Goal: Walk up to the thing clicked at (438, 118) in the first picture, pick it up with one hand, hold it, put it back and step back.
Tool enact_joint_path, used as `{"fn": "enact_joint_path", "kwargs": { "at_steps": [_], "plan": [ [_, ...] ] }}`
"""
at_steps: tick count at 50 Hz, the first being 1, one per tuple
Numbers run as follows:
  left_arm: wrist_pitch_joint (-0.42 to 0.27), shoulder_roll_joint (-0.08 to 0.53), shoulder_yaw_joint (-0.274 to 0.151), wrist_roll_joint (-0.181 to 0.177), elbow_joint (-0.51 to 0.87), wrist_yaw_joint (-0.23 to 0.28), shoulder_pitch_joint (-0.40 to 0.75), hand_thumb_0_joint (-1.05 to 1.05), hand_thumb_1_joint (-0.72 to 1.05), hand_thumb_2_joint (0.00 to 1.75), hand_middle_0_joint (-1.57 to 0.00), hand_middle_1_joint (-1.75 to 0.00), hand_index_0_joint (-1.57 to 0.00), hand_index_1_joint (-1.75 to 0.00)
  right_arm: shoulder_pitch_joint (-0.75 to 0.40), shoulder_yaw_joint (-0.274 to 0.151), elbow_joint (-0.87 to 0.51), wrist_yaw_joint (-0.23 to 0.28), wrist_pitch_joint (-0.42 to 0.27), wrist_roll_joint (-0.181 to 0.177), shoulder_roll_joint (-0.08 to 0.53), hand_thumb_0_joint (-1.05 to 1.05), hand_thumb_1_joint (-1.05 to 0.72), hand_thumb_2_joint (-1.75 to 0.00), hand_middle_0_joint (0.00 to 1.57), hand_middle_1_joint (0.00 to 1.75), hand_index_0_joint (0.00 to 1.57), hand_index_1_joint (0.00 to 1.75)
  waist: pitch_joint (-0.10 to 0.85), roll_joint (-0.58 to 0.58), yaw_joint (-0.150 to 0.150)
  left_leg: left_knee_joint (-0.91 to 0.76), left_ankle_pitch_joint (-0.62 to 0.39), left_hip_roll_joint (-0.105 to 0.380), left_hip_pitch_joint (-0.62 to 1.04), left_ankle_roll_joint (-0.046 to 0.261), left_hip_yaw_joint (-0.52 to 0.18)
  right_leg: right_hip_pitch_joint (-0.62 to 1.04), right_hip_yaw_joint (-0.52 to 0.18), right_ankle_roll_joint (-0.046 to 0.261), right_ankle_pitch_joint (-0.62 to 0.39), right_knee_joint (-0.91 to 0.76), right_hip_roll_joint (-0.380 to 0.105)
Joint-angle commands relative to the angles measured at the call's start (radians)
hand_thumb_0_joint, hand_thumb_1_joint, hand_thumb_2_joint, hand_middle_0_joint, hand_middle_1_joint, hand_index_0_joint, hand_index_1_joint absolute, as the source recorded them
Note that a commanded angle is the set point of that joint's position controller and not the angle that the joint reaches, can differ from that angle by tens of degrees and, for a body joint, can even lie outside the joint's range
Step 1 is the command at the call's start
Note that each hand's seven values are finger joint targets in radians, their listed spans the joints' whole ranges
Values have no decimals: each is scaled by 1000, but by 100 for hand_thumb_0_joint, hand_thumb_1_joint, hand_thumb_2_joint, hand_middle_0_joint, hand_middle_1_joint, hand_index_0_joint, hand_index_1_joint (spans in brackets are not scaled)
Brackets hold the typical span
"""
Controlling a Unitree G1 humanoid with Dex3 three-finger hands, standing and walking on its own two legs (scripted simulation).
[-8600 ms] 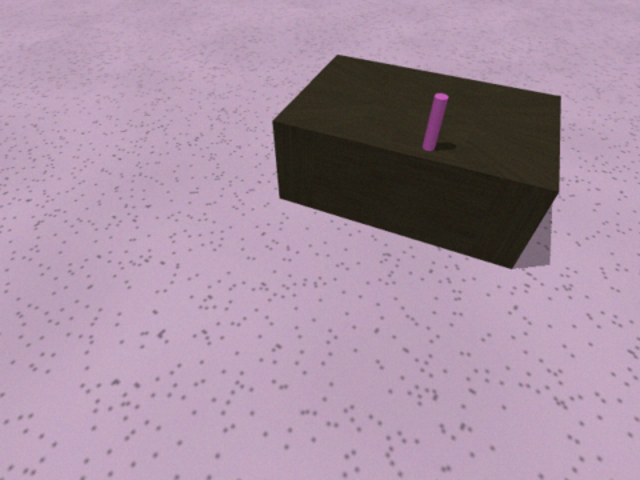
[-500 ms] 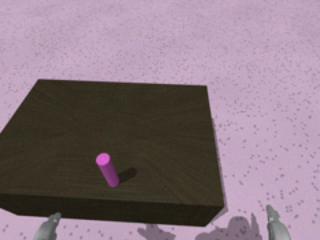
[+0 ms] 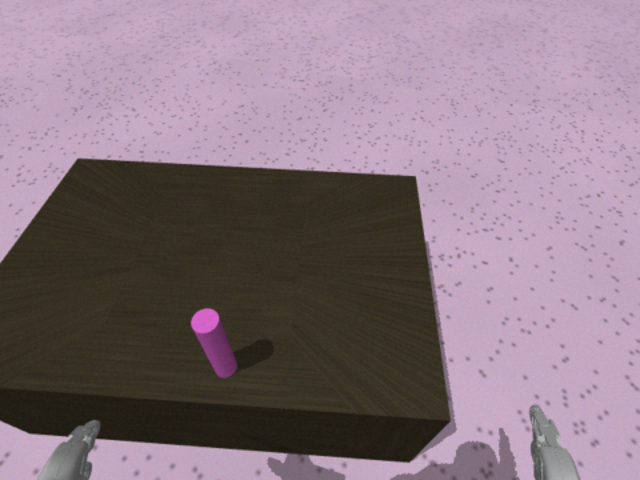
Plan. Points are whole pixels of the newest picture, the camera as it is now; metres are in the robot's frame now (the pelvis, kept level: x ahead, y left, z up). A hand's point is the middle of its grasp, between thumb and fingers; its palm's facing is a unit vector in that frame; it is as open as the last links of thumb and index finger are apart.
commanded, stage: go down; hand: left
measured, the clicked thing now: (216, 346) +0.39 +0.20 -0.22
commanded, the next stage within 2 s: approach in 1.74 s
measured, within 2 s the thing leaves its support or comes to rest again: neither
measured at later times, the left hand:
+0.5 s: hand (86, 459) +0.18 +0.29 -0.06, palm faces +0.13 -0.94 -0.31, open 17.2 cm
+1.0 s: hand (49, 371) +0.26 +0.35 +0.00, palm faces +0.15 -0.97 -0.18, open 17.2 cm
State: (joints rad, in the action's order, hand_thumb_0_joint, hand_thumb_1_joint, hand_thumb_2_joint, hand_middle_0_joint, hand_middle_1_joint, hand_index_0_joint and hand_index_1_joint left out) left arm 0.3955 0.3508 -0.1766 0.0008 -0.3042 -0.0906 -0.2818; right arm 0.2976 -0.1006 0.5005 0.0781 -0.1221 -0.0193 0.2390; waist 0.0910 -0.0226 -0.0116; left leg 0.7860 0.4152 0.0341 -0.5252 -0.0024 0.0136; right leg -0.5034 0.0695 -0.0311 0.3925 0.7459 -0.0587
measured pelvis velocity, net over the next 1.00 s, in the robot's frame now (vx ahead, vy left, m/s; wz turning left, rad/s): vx -0.03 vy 0.00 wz -0.01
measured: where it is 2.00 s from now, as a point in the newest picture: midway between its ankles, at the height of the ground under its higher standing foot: outside the picture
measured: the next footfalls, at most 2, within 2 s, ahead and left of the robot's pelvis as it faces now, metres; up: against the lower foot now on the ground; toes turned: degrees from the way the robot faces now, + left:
none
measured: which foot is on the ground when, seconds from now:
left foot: down 0.00-1.00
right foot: down 0.00-1.00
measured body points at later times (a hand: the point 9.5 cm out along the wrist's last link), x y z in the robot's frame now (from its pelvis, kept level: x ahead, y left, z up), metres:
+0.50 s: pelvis -0.01 +0.00 -0.01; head +0.02 +0.01 +0.44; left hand +0.17 +0.34 -0.04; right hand +0.15 -0.26 -0.05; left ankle -0.02 +0.12 -0.71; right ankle -0.02 -0.14 -0.71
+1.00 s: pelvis -0.03 +0.00 -0.01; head +0.01 +0.02 +0.44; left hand +0.25 +0.40 +0.01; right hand +0.12 -0.27 -0.05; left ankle -0.02 +0.12 -0.71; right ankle -0.02 -0.14 -0.71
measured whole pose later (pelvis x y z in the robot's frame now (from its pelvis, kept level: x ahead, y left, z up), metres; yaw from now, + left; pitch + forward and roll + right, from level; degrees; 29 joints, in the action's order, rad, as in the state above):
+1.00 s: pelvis -0.03 +0.00 -0.01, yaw -1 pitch +9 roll -1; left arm 0.10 0.64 -0.46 -0.08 -0.79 -0.43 0.19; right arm 0.36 -0.04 0.41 0.11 -0.19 -0.03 0.26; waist 0.10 0.01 -0.04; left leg 0.86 0.41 0.04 -0.61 0.00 0.01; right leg -0.59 0.06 -0.03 0.38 0.81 -0.05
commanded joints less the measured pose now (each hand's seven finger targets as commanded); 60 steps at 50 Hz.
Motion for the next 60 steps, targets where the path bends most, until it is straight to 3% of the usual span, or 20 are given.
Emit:
{"fn": "enact_joint_path", "kwargs": {
  "at_steps": [1, 5, 8, 16, 21, 24, 26, 31, 34, 37, 39, 42, 44, 46, 49, 50, 51, 53, 59, 60],
  "plan": [
    [-28, 220, -111, -2, 180, 3, 28, 0, -49, 5, -7, -2, -6, -3, -11, -52, -185, 18, -50, -7, 139, 0, 55, -4, 5, 5, 5, 5, 139, -14, 4, -91, -316, -41, 83, 4, -10, 81, -10, 31, -272, -80, 43],
    [-22, 233, -122, -6, 211, -15, 11, 0, -48, 5, -7, -2, -6, -3, 25, -36, -209, 24, -46, -9, 129, 0, 55, -4, 5, 5, 5, 5, 139, -40, 4, -83, -312, -41, 78, 1, -11, 63, -8, 35, -261, -65, 45],
    [-18, 243, -136, -12, 225, -28, -7, 0, -50, 5, -7, -3, -7, -4, 21, -52, -260, 26, -48, -11, 148, 0, 55, -4, 5, 5, 5, 5, 152, -48, 1, -84, -354, -30, 87, -9, -24, 53, 0, 39, -272, -47, 53],
    [-24, 260, -160, -19, 268, -39, 10, 0, -50, 5, -7, -2, -6, -3, 61, -42, -320, 33, -47, -12, 132, 0, 55, -4, 5, 5, 5, 5, 136, -43, -2, -69, -287, -36, 56, -3, -22, 27, -2, 36, -222, -42, 50],
    [-60, 357, -228, -31, 296, -47, 174, 0, -50, 7, -7, -4, -6, -5, 60, -42, -359, 46, -66, -17, 130, 0, 55, -4, 5, 5, 5, 5, 147, -56, -9, -62, -204, -37, 46, 2, -22, 9, -10, 32, -162, -43, 43],
    [-88, 380, -254, -53, 243, -75, 250, 0, -49, 8, -6, -4, -5, -5, 82, -31, -328, 55, -82, -18, 129, 0, 55, -4, 5, 5, 5, 5, 135, -83, -21, -66, -190, -34, 47, 2, -28, 2, -13, 33, -154, -34, 42],
    [-98, 416, -281, -64, 181, -100, 262, 0, -50, 7, -6, -4, -5, -5, 55, -34, -358, 59, -91, -21, 143, 0, 55, -5, 5, 5, 5, 5, 171, -88, -9, -62, -249, -30, 53, -2, -35, 23, -12, 35, -195, -23, 44],
    [-117, 454, -289, -91, 43, -180, 389, 0, -47, 5, -6, -3, -6, -3, 66, -22, -257, 55, -93, -23, 139, 0, 55, -5, 5, 5, 5, 5, 124, -91, -8, -69, -200, -38, 30, 6, -27, -2, -14, 38, -160, -39, 43],
    [-141, 487, -301, -97, -45, -226, 427, 0, -49, 5, -6, -2, -5, -3, 49, 6, -299, 53, -104, -21, 139, 0, 55, -5, 5, 5, 5, 5, 165, -50, -3, -59, -236, -39, 36, 13, -22, 25, -15, 35, -197, -40, 42],
    [-183, 546, -331, -103, -128, -269, 504, 0, -49, 4, -6, -2, -6, -2, 59, -3, -279, 50, -106, -18, 156, 0, 55, -5, 5, 5, 5, 5, 193, -49, -4, -53, -291, -31, 50, 8, -29, 19, -15, 36, -231, -29, 47],
    [-213, 567, -330, -95, -172, -284, 544, 0, -48, 4, -6, -2, -6, -2, 70, -13, -232, 46, -109, -16, 161, 0, 55, -5, 5, 5, 5, 5, 173, -68, -4, -61, -272, -30, 52, 5, -30, -6, -16, 40, -204, -27, 49],
    [-272, 618, -369, -97, -234, -299, 609, 0, -49, 3, -6, -3, -6, -2, 7, -40, -284, 45, -123, -17, 195, 0, 55, -4, 5, 5, 5, 5, 199, -66, -3, -77, -235, -26, 56, 5, -33, -1, -16, 40, -172, -35, 52],
    [-310, 626, -361, -97, -258, -312, 681, 0, -49, 4, -6, -3, -6, -3, 23, -2, -253, 39, -126, -15, 157, 0, 55, -5, 5, 5, 5, 5, 192, -78, -3, -78, -205, -28, 49, 9, -28, -5, -19, 40, -153, -40, 51],
    [-342, 659, -382, -98, -293, -322, 690, 0, -47, 5, -6, -3, -6, -3, 2, -22, -268, 45, -131, -16, 180, 0, 56, -4, 5, 5, 5, 5, 225, -94, -2, -75, -217, -31, 65, 10, -23, 7, -25, 40, -170, -41, 48],
    [-379, 665, -381, -99, -341, -339, 723, 0, -46, 6, -5, -2, -5, -3, 45, 25, -220, 42, -131, -8, 150, 0, 56, -5, 5, 5, 5, 5, 239, -116, 2, -76, -292, -25, 87, 4, -29, 12, -20, 44, -224, -36, 50],
    [-393, 680, -388, -101, -335, -348, 748, 0, -46, 5, -6, -3, -6, -3, 30, 26, -233, 43, -133, -9, 149, 0, 56, -5, 5, 5, 5, 5, 260, -132, -1, -71, -323, -22, 102, 1, -31, 11, -21, 44, -242, -32, 50],
    [-401, 687, -391, -101, -363, -351, 757, 0, -47, 5, -6, -3, -6, -3, 26, -18, -238, 48, -135, -7, 192, 0, 55, -5, 5, 5, 5, 5, 268, -133, -16, -75, -345, -16, 126, -2, -35, -1, -18, 46, -251, -32, 53],
    [-423, 690, -386, -101, -369, -358, 797, 0, -46, 5, -6, -2, -5, -2, 14, 10, -241, 46, -137, -3, 177, 0, 56, -5, 5, 5, 5, 5, 252, -132, -11, -87, -305, -16, 111, -1, -37, -2, -16, 47, -224, -42, 54],
    [-461, 725, -403, -106, -475, -386, 831, 0, -47, 5, -5, -2, -5, -2, 37, 7, -212, 49, -139, 0, 187, 0, 55, -5, 5, 5, 5, 5, 235, -110, -29, -98, -264, -21, 103, 7, -32, -15, -18, 46, -209, -64, 53],
    [-467, 714, -391, -109, -475, -391, 841, 0, -47, 5, -6, -3, -6, -3, 9, 43, -221, 45, -144, -2, 153, 0, 56, -5, 5, 5, 5, 5, 210, -116, -13, -105, -244, -24, 87, 8, -30, -14, -17, 46, -196, -69, 53]
  ]
}}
